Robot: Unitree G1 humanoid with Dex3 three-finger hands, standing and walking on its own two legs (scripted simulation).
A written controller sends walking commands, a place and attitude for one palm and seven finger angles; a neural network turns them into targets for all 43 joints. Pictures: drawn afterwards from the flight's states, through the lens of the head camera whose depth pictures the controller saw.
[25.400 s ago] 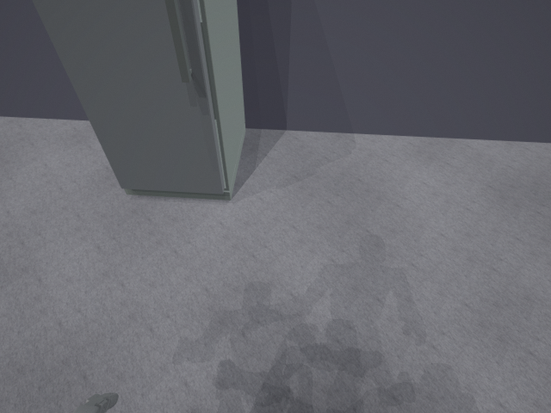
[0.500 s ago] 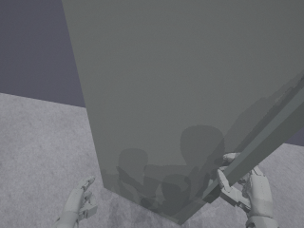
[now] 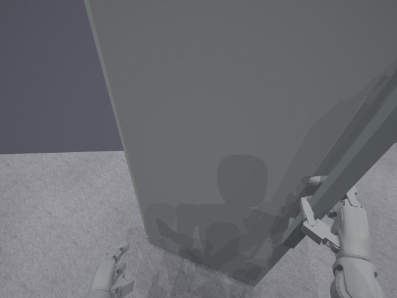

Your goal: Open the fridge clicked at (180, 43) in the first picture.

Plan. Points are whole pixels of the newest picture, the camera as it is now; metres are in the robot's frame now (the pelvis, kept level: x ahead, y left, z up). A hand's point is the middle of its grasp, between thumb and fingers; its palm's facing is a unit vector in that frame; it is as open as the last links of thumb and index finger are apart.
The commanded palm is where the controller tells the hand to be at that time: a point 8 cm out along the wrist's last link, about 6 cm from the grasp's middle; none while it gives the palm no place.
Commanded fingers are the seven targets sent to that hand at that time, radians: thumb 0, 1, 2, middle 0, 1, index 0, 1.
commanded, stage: walk backward, drawing the door open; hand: right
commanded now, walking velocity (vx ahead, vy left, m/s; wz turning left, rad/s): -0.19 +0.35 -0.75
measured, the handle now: (333, 177) +0.30 -0.18 +0.16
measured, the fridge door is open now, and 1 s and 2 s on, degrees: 26 66 68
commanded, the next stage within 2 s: stop walking and hold the door back in 1.02 s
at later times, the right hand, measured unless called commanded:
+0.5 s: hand out of the picture +0.12 -0.06 +0.10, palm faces +0.47 +0.85 -0.23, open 6.9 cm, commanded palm +0.07 -0.10 +0.10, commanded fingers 0.00 -0.90 -0.90 0.45 1.40 0.45 1.40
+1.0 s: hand out of the picture +0.04 +0.07 +0.10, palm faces +0.79 +0.58 -0.22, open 6.8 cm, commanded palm -0.02 +0.06 +0.10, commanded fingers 0.00 -0.90 -0.90 0.45 1.40 0.45 1.40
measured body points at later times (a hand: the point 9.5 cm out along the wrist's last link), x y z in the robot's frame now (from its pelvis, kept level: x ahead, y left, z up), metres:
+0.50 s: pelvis -0.06 +0.17 +0.00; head -0.01 +0.17 +0.45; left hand +0.16 +0.31 -0.11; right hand +0.09 -0.11 +0.11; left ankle +0.07 +0.27 -0.70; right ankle -0.12 -0.04 -0.73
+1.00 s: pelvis -0.01 +0.37 +0.01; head +0.00 +0.32 +0.46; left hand +0.26 +0.40 -0.08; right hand +0.00 +0.04 +0.11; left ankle +0.12 +0.42 -0.65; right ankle -0.12 +0.27 -0.73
